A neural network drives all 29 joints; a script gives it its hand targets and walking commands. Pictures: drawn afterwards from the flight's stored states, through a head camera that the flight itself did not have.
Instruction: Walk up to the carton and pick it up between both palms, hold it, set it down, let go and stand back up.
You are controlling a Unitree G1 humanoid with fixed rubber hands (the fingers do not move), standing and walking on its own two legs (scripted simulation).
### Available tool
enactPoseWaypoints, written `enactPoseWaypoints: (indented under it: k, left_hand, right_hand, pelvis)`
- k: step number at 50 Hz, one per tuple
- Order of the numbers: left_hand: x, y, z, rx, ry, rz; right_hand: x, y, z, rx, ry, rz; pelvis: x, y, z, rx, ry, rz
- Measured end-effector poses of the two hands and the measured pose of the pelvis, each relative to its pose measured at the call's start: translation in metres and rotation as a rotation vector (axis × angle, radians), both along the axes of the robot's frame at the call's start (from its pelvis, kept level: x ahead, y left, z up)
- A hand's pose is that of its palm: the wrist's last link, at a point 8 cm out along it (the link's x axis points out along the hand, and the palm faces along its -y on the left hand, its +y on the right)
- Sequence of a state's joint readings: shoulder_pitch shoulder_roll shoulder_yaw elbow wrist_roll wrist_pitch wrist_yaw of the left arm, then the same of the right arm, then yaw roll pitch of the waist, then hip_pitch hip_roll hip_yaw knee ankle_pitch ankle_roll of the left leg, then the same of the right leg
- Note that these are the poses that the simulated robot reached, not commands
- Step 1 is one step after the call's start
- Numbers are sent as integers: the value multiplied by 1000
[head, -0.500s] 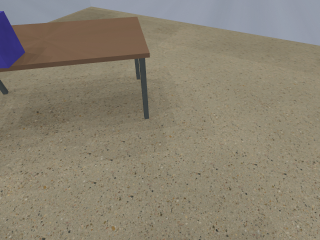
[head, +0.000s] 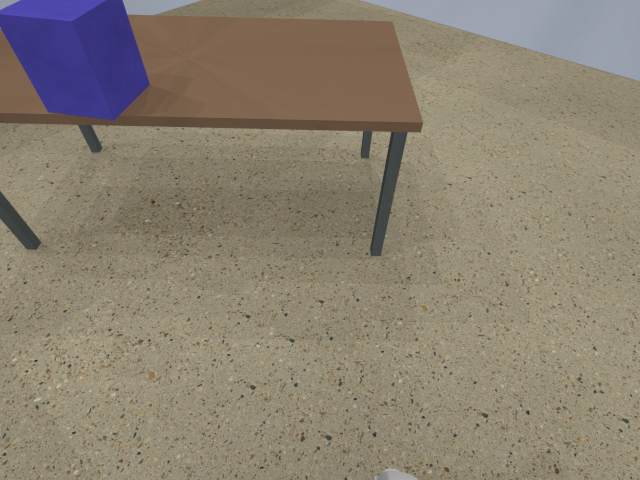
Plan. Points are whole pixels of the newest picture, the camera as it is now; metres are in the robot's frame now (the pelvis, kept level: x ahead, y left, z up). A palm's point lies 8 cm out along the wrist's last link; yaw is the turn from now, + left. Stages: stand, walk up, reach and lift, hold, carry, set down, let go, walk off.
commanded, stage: walk up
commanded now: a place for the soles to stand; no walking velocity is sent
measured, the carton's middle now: (82, 54) +1.16 +0.62 +0.01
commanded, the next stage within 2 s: none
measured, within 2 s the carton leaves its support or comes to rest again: neither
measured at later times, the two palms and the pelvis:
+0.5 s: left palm out of the picture +0.13 +0.41 -0.12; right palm (363, 320) +0.40 -0.08 -0.10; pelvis +0.20 +0.14 -0.01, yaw +12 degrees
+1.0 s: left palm out of the picture +0.32 +0.52 -0.08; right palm (293, 272) +0.52 +0.04 -0.12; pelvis +0.36 +0.26 +0.01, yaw +17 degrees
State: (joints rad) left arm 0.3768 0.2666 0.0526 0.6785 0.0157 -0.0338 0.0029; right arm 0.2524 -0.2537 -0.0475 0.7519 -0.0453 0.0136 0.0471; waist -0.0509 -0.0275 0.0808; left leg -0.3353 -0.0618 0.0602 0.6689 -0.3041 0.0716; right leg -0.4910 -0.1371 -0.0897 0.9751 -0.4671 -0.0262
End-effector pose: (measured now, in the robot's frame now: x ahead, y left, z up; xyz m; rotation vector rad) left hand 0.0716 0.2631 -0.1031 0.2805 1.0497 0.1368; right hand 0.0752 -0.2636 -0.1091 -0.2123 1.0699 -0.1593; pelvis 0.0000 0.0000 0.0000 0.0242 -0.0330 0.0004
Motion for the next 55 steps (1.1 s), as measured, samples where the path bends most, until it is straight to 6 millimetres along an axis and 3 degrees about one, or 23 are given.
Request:
enactPoseWaypoints:
  k: [5,9,13,18,24,26,30,37,41,44,47,55]
  left_hand:
    - [57,-4,5,11,-88,-19]
    - [67,12,10,53,-98,64]
    - [57,37,16,73,-41,159]
    - [42,78,14,73,65,245]
    - [50,142,-13,57,176,315]
    - [69,159,-18,41,188,317]
    - [131,182,-12,25,105,276]
    - [240,195,10,13,-47,191]
    - [274,207,11,51,-104,184]
    - [274,223,16,85,-86,239]
    - [264,240,21,98,-35,290]
    - [241,306,16,78,109,388]
  right_hand:
    - [20,9,-23,46,74,2]
    - [62,26,-30,47,143,108]
    - [129,55,-18,64,100,201]
    - [224,109,5,86,-31,299]
    - [315,176,9,47,-179,344]
    - [327,190,7,34,-180,316]
    - [330,203,6,2,-114,274]
    - [325,214,-10,29,13,200]
    - [337,224,-32,42,98,224]
    - [360,242,-35,40,144,283]
    - [398,270,-26,59,116,333]
    - [510,371,4,100,-71,441]
  pelvis:
    - [45,6,-9,-9,-6,24]
    - [75,20,-8,-50,-15,89]
    - [103,39,3,-65,-25,144]
    - [141,71,10,-58,-31,190]
    - [195,133,-12,-39,-26,213]
    - [207,146,-14,-24,-24,219]
    - [234,165,-8,-9,-12,226]
    - [284,193,-1,7,-4,216]
    - [314,207,-11,-22,-16,233]
    - [331,223,-8,-40,-25,262]
    - [346,240,1,-48,-30,286]
    - [391,305,6,-40,-33,313]
